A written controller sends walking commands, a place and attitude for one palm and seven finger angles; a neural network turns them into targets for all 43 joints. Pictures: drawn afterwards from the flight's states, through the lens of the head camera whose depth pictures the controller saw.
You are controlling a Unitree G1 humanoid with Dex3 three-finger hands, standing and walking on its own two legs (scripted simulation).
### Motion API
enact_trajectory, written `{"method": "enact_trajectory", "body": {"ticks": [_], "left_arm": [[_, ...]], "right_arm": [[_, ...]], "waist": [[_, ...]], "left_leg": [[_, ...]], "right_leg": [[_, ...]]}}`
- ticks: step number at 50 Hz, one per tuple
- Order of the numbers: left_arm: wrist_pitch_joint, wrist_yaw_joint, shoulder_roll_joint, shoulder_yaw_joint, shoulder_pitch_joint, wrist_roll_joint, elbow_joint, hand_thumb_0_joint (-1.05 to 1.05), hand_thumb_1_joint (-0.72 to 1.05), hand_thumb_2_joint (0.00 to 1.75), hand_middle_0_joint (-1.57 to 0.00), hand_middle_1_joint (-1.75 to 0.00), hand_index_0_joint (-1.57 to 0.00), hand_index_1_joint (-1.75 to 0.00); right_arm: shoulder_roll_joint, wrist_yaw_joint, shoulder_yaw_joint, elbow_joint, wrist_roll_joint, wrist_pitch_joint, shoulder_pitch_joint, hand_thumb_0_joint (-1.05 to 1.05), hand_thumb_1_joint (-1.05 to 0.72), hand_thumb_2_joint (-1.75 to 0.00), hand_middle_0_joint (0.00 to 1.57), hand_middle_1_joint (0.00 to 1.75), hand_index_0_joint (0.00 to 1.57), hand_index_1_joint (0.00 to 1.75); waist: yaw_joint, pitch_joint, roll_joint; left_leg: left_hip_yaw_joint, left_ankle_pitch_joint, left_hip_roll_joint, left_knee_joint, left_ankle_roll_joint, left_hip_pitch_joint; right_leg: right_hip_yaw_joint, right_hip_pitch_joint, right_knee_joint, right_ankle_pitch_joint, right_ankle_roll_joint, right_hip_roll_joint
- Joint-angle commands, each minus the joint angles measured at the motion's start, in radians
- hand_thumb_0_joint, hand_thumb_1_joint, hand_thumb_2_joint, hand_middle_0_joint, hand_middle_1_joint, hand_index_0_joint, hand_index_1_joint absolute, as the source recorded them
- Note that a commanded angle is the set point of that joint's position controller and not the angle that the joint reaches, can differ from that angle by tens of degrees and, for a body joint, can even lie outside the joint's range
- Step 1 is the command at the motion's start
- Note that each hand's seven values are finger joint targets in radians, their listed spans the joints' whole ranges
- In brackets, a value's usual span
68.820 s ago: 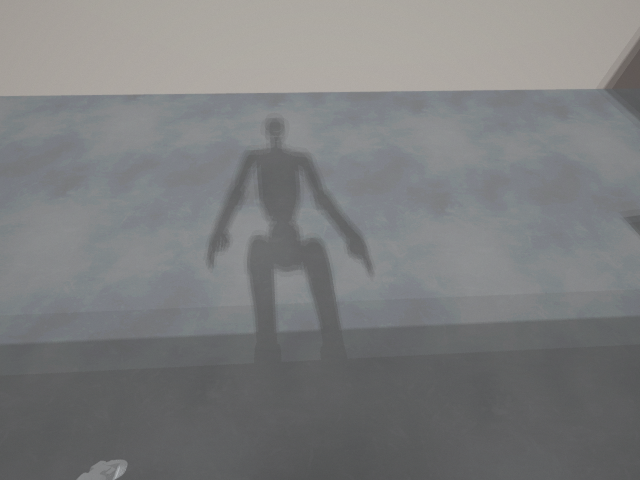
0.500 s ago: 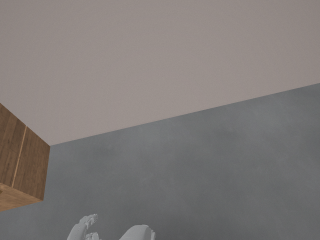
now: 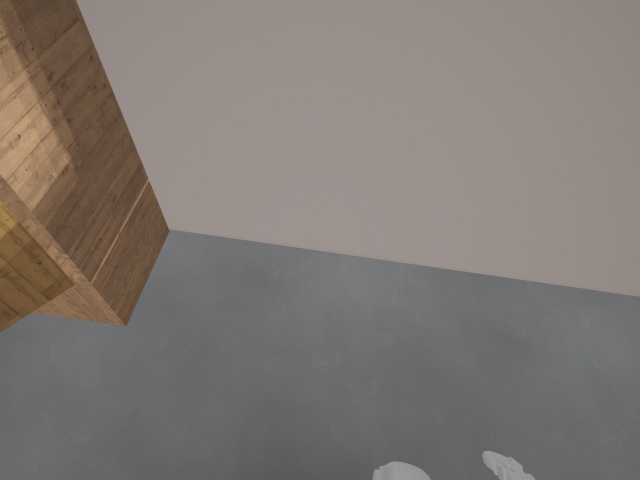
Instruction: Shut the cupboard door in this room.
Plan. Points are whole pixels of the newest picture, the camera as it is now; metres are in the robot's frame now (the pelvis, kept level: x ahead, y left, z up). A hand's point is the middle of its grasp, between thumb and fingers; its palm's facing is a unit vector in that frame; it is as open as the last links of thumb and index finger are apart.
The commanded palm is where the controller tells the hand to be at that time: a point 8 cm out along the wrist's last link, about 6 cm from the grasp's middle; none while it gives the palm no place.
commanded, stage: turn to face it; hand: left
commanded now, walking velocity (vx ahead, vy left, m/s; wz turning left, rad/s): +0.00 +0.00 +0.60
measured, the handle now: out of the picture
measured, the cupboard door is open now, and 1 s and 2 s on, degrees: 55 55 55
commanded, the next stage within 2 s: take the last steps up to it in 1.34 s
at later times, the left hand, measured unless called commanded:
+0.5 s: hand out of the picture +0.10 +0.16 -0.13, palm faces +0.28 -0.92 -0.28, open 7.4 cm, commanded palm none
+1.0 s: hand out of the picture -0.10 +0.19 -0.17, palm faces +0.62 -0.74 -0.26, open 7.4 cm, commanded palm none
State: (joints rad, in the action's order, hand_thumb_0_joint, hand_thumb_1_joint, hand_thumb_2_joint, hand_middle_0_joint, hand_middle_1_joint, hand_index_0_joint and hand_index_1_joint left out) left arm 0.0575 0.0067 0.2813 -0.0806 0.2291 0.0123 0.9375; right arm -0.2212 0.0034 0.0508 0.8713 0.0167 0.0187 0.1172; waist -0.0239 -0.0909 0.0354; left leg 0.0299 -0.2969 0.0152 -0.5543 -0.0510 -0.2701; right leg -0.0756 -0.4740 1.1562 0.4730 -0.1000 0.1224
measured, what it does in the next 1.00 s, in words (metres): steps on the spot, turning left: right foot, then left foot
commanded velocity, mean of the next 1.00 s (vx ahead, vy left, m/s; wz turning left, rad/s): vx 0.00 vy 0.00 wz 0.56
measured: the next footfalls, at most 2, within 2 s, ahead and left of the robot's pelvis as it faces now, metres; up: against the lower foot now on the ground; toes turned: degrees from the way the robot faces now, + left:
right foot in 0.36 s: +0.10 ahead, -0.15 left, +0.00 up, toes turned +10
left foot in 0.84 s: -0.01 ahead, +0.09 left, +0.00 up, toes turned +36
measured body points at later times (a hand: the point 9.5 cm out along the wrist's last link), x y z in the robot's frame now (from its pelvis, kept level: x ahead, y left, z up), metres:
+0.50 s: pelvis +0.02 -0.06 +0.00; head +0.07 -0.09 +0.45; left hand +0.08 +0.20 -0.11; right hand +0.13 -0.30 -0.17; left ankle -0.05 +0.07 -0.64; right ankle +0.06 -0.15 -0.73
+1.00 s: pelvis +0.01 -0.02 +0.00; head +0.02 +0.02 +0.45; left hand -0.13 +0.23 -0.15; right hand +0.26 -0.14 -0.11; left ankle -0.05 +0.06 -0.73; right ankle +0.08 -0.16 -0.65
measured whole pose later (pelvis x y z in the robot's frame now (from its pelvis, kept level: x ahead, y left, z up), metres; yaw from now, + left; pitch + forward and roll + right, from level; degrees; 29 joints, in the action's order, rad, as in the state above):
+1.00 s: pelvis +0.01 -0.02 +0.00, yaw +35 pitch +0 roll -2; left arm 0.06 0.00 0.29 -0.08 0.26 0.01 0.95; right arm -0.21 0.01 0.04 0.88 0.02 0.02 0.11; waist -0.04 -0.07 0.03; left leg 0.01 -0.28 0.00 -0.53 -0.03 -0.24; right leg -0.07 -0.48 1.12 0.45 -0.10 0.13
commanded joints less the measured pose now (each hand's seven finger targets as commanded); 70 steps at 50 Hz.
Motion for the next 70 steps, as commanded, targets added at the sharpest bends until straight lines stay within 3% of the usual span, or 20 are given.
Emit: {"method": "enact_trajectory", "body": {"ticks": [1,9,15,16,17,18,19,23,36,39,40,42,43,49,57,62,63,65,67,70], "left_arm": [[-0.029,0.0,0.06,-0.014,-0.02,0.002,-0.096,0.0,0.9,0.9,-0.2,-0.3,-0.2,-0.3],[-0.036,0.004,0.05,-0.004,-0.139,-0.005,-0.162,0.0,0.9,0.9,-0.2,-0.3,-0.2,-0.3],[-0.054,0.011,0.037,-0.002,-0.068,-0.016,-0.164,0.0,0.9,0.9,-0.2,-0.3,-0.2,-0.3],[-0.063,0.013,0.05,-0.006,-0.021,-0.015,-0.152,0.0,0.9,0.9,-0.2,-0.3,-0.2,-0.3],[-0.075,0.019,0.111,-0.017,0.023,-0.004,-0.143,0.0,0.9,0.9,-0.2,-0.3,-0.2,-0.3],[-0.078,0.026,0.184,-0.03,0.048,0.008,-0.143,0.0,0.9,0.9,-0.2,-0.3,-0.2,-0.3],[-0.072,0.028,0.172,-0.032,0.034,0.0,-0.154,0.0,0.9,0.9,-0.2,-0.3,-0.2,-0.3],[-0.076,0.026,0.069,-0.01,-0.099,0.003,-0.18,0.0,0.9,0.9,-0.2,-0.3,-0.2,-0.3],[-0.065,0.02,0.153,-0.04,0.077,0.016,-0.095,0.0,0.9,0.9,-0.2,-0.3,-0.2,-0.3],[-0.058,0.016,0.158,-0.044,0.071,0.013,-0.081,0.0,0.9,0.9,-0.2,-0.3,-0.2,-0.3],[-0.055,0.012,0.149,-0.042,0.068,0.006,-0.083,0.0,0.9,0.9,-0.2,-0.3,-0.2,-0.3],[-0.048,0.001,0.042,-0.005,0.007,-0.001,-0.153,0.0,0.9,0.9,-0.2,-0.3,-0.2,-0.3],[-0.034,0.017,0.063,-0.003,-0.047,0.006,-0.147,0.0,0.9,0.9,-0.2,-0.3,-0.2,-0.3],[-0.031,-0.004,0.06,-0.011,0.015,0.002,-0.067,0.0,0.9,0.9,-0.2,-0.3,-0.2,-0.3],[-0.032,0.002,0.024,0.005,-0.045,-0.003,-0.099,0.0,0.9,0.9,-0.2,-0.3,-0.2,-0.3],[-0.056,0.009,0.006,0.007,0.023,-0.01,-0.079,0.0,0.9,0.9,-0.2,-0.3,-0.2,-0.3],[-0.066,0.013,0.023,0.005,0.058,-0.009,-0.068,0.0,0.9,0.9,-0.2,-0.3,-0.2,-0.3],[-0.083,0.025,0.157,-0.018,0.102,0.013,-0.06,0.0,0.9,0.9,-0.2,-0.3,-0.2,-0.3],[-0.077,0.027,0.125,-0.021,0.037,0.004,-0.073,0.0,0.9,0.9,-0.2,-0.3,-0.2,-0.3],[-0.076,0.029,0.052,-0.01,-0.049,0.005,-0.094,0.0,0.9,0.9,-0.2,-0.3,-0.2,-0.3]], "right_arm": [[-0.182,-0.019,0.047,-0.039,-0.002,-0.019,0.081,0.0,-0.9,-0.9,0.2,0.3,0.2,0.3],[-0.19,-0.016,0.064,-0.026,0.004,-0.009,0.139,0.0,-0.9,-0.9,0.2,0.3,0.2,0.3],[-0.184,-0.016,0.073,-0.035,0.005,0.002,0.104,0.0,-0.9,-0.9,0.2,0.3,0.2,0.3],[-0.168,-0.014,0.073,-0.038,-0.002,0.002,0.094,0.0,-0.9,-0.9,0.2,0.3,0.2,0.3],[-0.121,-0.005,0.068,-0.04,-0.013,-0.002,0.118,0.0,-0.9,-0.9,0.2,0.3,0.2,0.3],[-0.072,-0.002,0.061,-0.065,-0.014,-0.004,0.125,0.0,-0.9,-0.9,0.2,0.3,0.2,0.3],[-0.126,-0.007,0.077,-0.06,-0.005,0.013,0.135,0.0,-0.9,-0.9,0.2,0.3,0.2,0.3],[-0.098,0.023,0.071,0.006,0.006,0.038,0.136,0.0,-0.9,-0.9,0.2,0.3,0.2,0.3],[-0.059,0.032,0.031,-0.044,-0.008,0.022,-0.039,0.0,-0.9,-0.9,0.2,0.3,0.2,0.3],[-0.075,0.028,0.032,-0.043,-0.006,0.011,0.017,0.0,-0.9,-0.9,0.2,0.3,0.2,0.3],[-0.113,0.028,0.041,-0.03,-0.003,0.003,0.069,0.0,-0.9,-0.9,0.2,0.3,0.2,0.3],[-0.315,0.011,0.087,-0.018,-0.002,-0.001,0.188,0.0,-0.9,-0.9,0.2,0.3,0.2,0.3],[-0.293,0.0,0.081,0.007,-0.005,-0.001,0.207,0.0,-0.9,-0.9,0.2,0.3,0.2,0.3],[-0.178,-0.017,0.039,-0.035,-0.001,-0.014,0.045,0.0,-0.9,-0.9,0.2,0.3,0.2,0.3],[-0.166,-0.016,0.047,-0.02,0.005,-0.007,0.092,0.0,-0.9,-0.9,0.2,0.3,0.2,0.3],[-0.145,-0.019,0.049,-0.007,0.005,-0.003,0.082,0.0,-0.9,-0.9,0.2,0.3,0.2,0.3],[-0.126,-0.016,0.046,-0.003,-0.002,-0.005,0.085,0.0,-0.9,-0.9,0.2,0.3,0.2,0.3],[-0.031,-0.007,0.032,-0.028,-0.012,-0.01,0.107,0.0,-0.9,-0.9,0.2,0.3,0.2,0.3],[-0.074,-0.008,0.052,0.007,-0.001,0.026,0.105,0.0,-0.9,-0.9,0.2,0.3,0.2,0.3],[-0.059,0.006,0.05,0.064,0.003,0.03,0.145,0.0,-0.9,-0.9,0.2,0.3,0.2,0.3]], "waist": [[0.033,0.123,-0.159],[0.063,0.116,-0.192],[0.022,0.161,-0.203],[-0.004,0.179,-0.166],[-0.02,0.222,-0.002],[-0.026,0.213,0.245],[-0.011,0.194,0.16],[0.049,0.068,0.131],[-0.037,0.116,0.195],[0.003,0.159,0.162],[0.04,0.192,0.085],[0.115,0.238,-0.359],[0.126,0.238,-0.316],[0.025,0.104,-0.193],[0.045,0.087,-0.214],[0.009,0.131,-0.199],[-0.011,0.155,-0.149],[-0.022,0.151,0.234],[0.001,0.097,0.173],[0.038,0.062,0.105]], "left_leg": [[-0.243,0.542,-0.236,0.2,-0.106,0.162],[-0.364,0.534,-0.226,0.165,-0.127,0.166],[-0.427,0.582,-0.179,0.061,-0.092,0.053],[-0.41,0.479,-0.143,0.003,-0.053,-0.015],[-0.332,0.223,-0.065,-0.135,0.015,-0.176],[-0.116,-0.303,0.083,-0.376,0.096,-0.341],[-0.15,-0.319,0.03,-0.559,0.096,-0.3],[-0.107,-0.077,-0.034,-0.747,0.119,-0.308],[0.054,-0.152,-0.031,-0.205,0.113,-0.158],[0.08,-0.024,-0.022,0.005,0.093,0.002],[0.063,0.092,-0.038,0.137,0.077,0.153],[-0.438,0.667,-0.464,0.202,-0.159,0.366],[-0.415,0.642,-0.45,0.189,-0.181,0.327],[-0.191,0.461,-0.237,0.217,-0.089,0.133],[-0.28,0.37,-0.239,0.214,-0.117,0.108],[-0.315,0.459,-0.203,0.109,-0.087,0.041],[-0.302,0.382,-0.17,0.044,-0.048,-0.018],[-0.073,-0.285,0.056,-0.32,0.082,-0.291],[-0.141,-0.256,0.005,-0.575,0.077,-0.24],[-0.107,-0.094,-0.031,-0.651,0.097,-0.248]], "right_leg": [[0.054,-0.102,-0.017,-0.095,-0.013,-0.006],[0.063,-0.079,-0.217,-0.047,-0.016,-0.052],[0.039,0.195,-0.567,-0.15,0.014,-0.118],[0.046,0.319,-0.726,-0.274,0.02,-0.094],[0.183,0.519,-0.829,-0.375,0.067,0.066],[0.432,0.57,-0.831,-0.563,0.193,0.354],[0.399,0.428,-0.835,-0.551,0.257,0.406],[0.14,0.265,-0.85,-0.385,0.196,0.214],[-0.036,0.409,-0.751,-0.652,0.212,0.271],[-0.097,0.365,-0.635,-0.615,0.154,0.266],[-0.128,0.273,-0.509,-0.573,0.112,0.248],[-0.112,-0.155,-0.096,0.225,0.001,0.028],[0.008,-0.173,-0.029,0.203,0.012,0.04],[0.03,-0.091,-0.022,-0.083,-0.003,0.002],[0.02,-0.013,-0.268,-0.051,-0.001,-0.047],[-0.002,0.219,-0.593,-0.174,0.025,-0.098],[0.017,0.34,-0.741,-0.292,0.032,-0.072],[0.388,0.501,-0.844,-0.607,0.202,0.339],[0.366,0.279,-0.889,-0.4,0.262,0.308],[0.152,0.257,-0.867,-0.381,0.202,0.194]]}}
